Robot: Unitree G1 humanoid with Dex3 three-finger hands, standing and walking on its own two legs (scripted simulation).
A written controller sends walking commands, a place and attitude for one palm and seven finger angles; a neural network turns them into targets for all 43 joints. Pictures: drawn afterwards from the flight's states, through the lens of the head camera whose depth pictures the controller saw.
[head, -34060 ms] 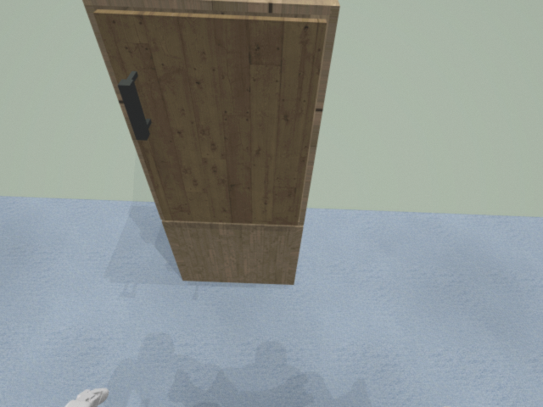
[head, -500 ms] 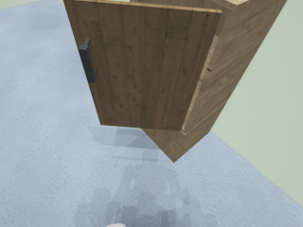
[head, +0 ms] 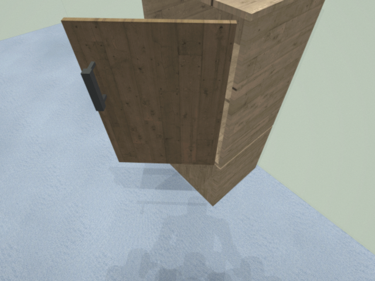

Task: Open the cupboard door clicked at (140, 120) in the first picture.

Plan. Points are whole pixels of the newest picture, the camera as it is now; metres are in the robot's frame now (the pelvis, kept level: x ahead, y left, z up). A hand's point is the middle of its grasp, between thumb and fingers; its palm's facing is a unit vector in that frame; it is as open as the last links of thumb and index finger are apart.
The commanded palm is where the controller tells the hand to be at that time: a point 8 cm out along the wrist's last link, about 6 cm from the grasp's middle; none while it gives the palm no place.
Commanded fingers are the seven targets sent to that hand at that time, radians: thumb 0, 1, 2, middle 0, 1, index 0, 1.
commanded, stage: come to a stop and stand still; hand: left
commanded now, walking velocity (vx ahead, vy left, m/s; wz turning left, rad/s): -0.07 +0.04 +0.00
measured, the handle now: (96, 86) +0.58 +0.31 +0.08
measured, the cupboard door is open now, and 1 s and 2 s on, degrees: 46 46 46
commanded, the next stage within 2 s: look again from close up in 0.50 s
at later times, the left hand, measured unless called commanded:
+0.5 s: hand out of the picture +0.02 +0.21 -0.18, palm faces +0.03 -0.99 -0.17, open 7.3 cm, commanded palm none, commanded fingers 0.00 0.90 0.90 -0.20 -0.30 -0.20 -0.30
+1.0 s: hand out of the picture +0.01 +0.20 -0.18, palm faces +0.00 -0.97 -0.25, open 7.4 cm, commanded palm none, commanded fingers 0.00 0.90 0.90 -0.20 -0.30 -0.20 -0.30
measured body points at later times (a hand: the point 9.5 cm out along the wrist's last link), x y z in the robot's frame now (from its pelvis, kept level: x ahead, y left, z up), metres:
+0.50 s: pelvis +0.01 +0.04 +0.00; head +0.02 +0.05 +0.45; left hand +0.02 +0.26 -0.17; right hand +0.04 -0.19 -0.15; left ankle -0.01 +0.12 -0.74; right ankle -0.04 -0.11 -0.74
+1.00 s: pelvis +0.00 +0.02 -0.01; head +0.01 +0.00 +0.44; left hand +0.01 +0.25 -0.16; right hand +0.01 -0.20 -0.18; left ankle -0.01 +0.12 -0.74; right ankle -0.04 -0.11 -0.74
